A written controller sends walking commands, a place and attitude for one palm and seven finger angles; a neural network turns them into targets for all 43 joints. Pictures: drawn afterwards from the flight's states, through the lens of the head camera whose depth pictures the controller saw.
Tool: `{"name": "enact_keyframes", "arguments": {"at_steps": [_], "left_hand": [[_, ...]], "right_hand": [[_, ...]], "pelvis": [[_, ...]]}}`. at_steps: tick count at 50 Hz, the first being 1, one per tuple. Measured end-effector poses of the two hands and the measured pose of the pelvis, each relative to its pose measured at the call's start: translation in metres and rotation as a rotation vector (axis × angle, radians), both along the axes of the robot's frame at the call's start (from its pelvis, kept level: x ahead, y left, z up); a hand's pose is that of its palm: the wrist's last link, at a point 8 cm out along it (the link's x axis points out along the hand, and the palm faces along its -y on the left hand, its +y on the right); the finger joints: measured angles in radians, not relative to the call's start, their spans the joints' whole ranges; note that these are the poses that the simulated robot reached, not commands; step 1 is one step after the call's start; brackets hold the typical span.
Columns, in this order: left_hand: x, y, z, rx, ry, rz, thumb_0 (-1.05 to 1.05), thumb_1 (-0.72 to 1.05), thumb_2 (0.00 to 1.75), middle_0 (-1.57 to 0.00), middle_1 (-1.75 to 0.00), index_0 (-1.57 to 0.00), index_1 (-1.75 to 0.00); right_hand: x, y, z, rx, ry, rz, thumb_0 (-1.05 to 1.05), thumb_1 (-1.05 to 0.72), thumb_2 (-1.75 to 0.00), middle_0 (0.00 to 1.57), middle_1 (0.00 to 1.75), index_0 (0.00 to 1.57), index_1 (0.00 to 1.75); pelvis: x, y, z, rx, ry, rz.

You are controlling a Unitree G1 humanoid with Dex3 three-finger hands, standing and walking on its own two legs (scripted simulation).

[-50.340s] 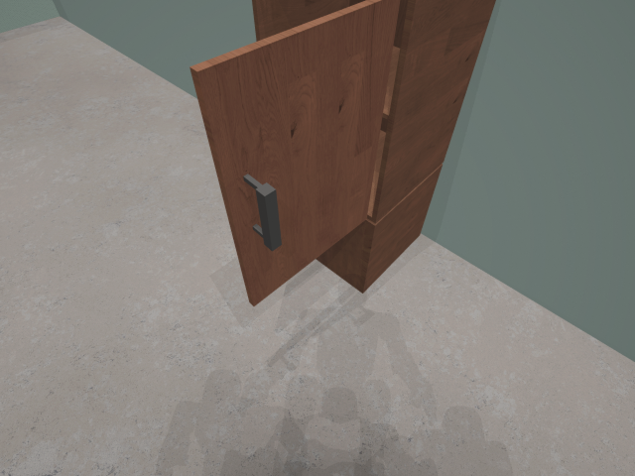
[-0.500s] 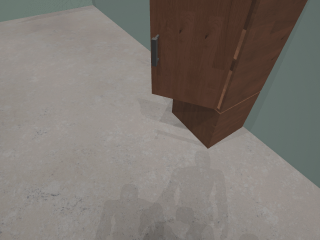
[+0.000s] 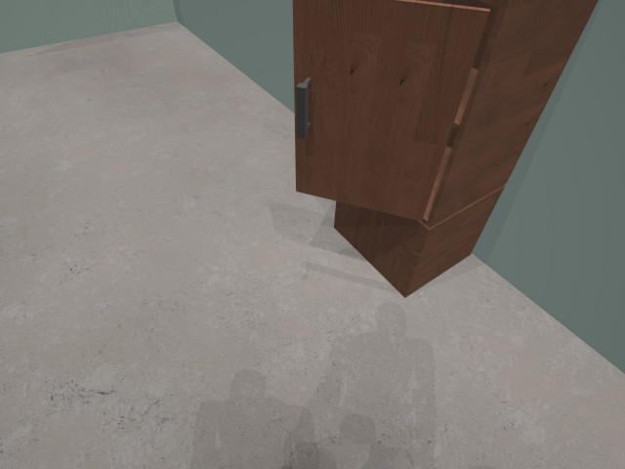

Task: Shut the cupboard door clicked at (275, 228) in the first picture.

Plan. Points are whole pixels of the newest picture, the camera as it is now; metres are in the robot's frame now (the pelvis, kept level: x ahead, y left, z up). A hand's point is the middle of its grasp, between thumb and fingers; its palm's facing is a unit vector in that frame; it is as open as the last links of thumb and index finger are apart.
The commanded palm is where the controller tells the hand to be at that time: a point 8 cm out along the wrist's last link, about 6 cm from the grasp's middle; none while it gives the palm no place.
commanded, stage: let the arm hang, fingers relaxed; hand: left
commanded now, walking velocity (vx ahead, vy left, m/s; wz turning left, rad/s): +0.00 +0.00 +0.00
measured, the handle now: (305, 108) +0.98 +0.07 -0.03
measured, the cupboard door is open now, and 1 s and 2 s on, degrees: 36 36 36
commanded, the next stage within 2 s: look to check the result in 0.04 s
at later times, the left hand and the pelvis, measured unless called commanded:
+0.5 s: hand out of the picture -0.01 +0.18 -0.18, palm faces +0.02 -0.98 -0.19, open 7.4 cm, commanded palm none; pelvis +0.01 +0.01 +0.00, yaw -1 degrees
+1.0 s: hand out of the picture +0.02 +0.21 -0.19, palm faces +0.17 -0.96 -0.20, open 7.4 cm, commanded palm none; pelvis +0.02 +0.02 -0.01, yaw +8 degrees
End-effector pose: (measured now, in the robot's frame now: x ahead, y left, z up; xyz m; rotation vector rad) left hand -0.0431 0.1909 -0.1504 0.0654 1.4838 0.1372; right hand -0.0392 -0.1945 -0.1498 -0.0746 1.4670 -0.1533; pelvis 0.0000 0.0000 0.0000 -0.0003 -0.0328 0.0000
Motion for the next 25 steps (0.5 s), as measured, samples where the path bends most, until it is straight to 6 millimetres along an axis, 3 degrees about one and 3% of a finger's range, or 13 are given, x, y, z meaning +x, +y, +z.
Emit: {"name": "enact_keyframes", "arguments": {"at_steps": [14,25], "left_hand": [[0.009,0.024,0.004,0.043,0.002,-0.018,0.00,0.91,0.89,-0.20,-0.30,-0.20,-0.29],[0.027,0.037,0.005,0.063,-0.026,-0.035,0.00,0.91,0.89,-0.20,-0.30,-0.20,-0.29]], "right_hand": [[0.013,-0.002,0.001,-0.017,-0.018,0.000,0.00,-0.91,-0.90,0.20,0.30,0.20,0.30],[0.027,-0.012,0.003,-0.042,-0.037,0.012,0.00,-0.91,-0.90,0.20,0.30,0.20,0.30]], "pelvis": [[0.006,0.007,0.000,0.002,0.004,-0.008],[0.010,0.010,0.001,0.002,0.000,-0.010]]}}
